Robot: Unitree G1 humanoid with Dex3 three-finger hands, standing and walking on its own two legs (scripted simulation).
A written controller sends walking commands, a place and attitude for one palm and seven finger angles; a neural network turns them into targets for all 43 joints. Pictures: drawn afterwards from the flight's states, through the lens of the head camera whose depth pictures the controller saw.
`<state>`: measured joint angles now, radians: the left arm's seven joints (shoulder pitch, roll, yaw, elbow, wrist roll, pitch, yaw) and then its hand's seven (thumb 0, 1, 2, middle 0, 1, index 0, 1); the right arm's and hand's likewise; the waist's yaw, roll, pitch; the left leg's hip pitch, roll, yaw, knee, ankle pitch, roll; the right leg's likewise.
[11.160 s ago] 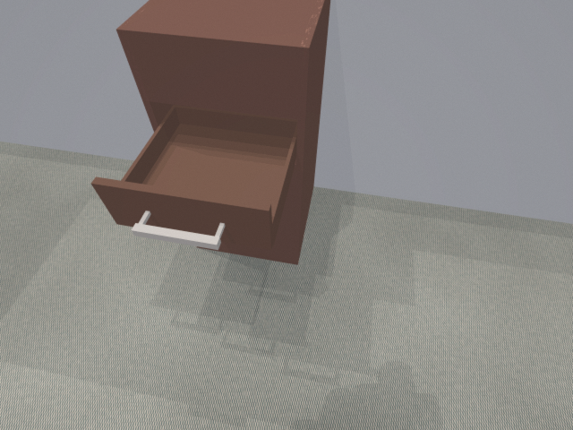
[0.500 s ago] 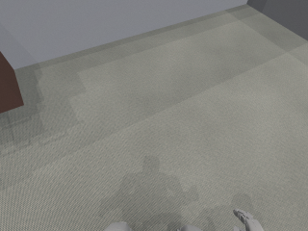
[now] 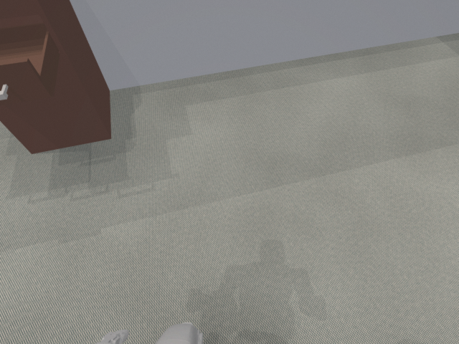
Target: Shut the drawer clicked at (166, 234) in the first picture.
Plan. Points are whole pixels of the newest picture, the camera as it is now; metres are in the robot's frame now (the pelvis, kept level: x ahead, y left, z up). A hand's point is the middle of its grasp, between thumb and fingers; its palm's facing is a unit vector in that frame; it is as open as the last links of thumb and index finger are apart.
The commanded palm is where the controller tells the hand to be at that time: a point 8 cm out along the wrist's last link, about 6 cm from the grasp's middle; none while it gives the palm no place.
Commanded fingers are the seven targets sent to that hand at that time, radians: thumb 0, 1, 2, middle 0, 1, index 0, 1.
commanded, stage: turn to face it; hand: left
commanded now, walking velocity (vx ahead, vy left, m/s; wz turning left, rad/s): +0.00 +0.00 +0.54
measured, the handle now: out of the picture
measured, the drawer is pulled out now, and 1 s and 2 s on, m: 0.30 0.30 0.30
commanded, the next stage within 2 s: take the last steps up to it in 0.54 s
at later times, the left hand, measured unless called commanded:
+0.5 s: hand out of the picture +0.12 +0.23 -0.16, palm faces +0.22 -0.94 -0.26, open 7.4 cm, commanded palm none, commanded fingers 0.00 0.90 0.90 -0.20 -0.30 -0.20 -0.30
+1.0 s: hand out of the picture +0.00 +0.22 -0.19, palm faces +0.44 -0.87 -0.22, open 7.4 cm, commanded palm none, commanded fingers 0.00 0.90 0.90 -0.20 -0.30 -0.20 -0.30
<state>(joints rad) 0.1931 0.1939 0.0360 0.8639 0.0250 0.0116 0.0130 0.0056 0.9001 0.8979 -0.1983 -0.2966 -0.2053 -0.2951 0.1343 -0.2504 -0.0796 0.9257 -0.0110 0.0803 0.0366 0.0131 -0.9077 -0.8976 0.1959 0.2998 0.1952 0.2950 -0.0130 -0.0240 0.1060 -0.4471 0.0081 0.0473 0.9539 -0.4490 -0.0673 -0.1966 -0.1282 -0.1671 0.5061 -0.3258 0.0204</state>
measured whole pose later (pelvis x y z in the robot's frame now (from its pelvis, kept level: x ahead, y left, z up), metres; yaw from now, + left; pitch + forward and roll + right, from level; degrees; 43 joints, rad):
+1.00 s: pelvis +0.11 +0.04 -0.01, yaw +21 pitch +1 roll +1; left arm 0.34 0.25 0.08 1.08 0.02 0.03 -0.01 0.01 0.90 0.90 -0.20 -0.30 -0.20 -0.29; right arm 0.16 -0.20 -0.04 0.95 -0.02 -0.02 0.02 0.01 -0.91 -0.90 0.20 0.30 0.20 0.30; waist 0.05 -0.07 0.05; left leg -0.26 -0.02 0.11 0.58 -0.33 0.05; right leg -0.29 -0.14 -0.10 0.91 -0.52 0.04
